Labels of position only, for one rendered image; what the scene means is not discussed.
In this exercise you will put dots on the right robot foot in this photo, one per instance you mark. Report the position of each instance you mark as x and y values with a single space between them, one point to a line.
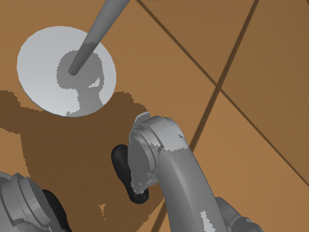
120 164

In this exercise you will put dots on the floor lamp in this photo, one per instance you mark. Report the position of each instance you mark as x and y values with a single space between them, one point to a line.
68 72

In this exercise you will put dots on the left robot foot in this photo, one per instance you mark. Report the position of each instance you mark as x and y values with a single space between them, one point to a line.
58 210

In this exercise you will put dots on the right robot hand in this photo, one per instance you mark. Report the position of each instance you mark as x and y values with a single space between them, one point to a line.
230 214

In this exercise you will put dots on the right robot arm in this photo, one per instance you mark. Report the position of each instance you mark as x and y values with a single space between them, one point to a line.
244 224

